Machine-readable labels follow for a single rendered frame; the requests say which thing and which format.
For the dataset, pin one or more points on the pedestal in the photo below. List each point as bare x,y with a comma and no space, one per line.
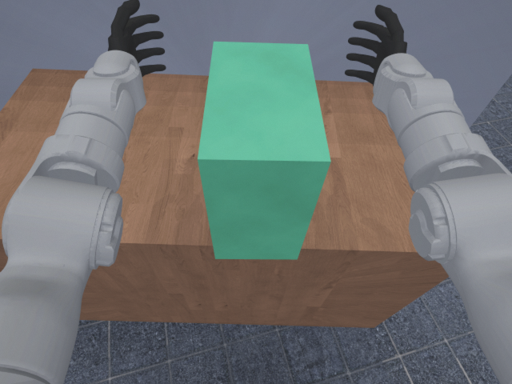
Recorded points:
357,265

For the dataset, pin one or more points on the right robot forearm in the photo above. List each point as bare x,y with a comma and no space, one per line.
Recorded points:
431,130

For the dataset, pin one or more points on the left robot upper arm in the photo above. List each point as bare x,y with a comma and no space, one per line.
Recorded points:
59,231

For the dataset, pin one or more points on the left robot hand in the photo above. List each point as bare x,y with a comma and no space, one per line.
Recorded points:
122,39

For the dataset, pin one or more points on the right robot hand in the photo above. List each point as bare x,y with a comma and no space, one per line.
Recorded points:
392,39

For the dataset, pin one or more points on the carton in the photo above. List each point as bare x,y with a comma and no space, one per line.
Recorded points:
263,154

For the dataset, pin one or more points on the right robot upper arm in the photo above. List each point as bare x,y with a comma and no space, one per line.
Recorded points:
465,224

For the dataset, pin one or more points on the left robot forearm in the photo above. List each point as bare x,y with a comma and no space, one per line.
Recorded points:
94,128

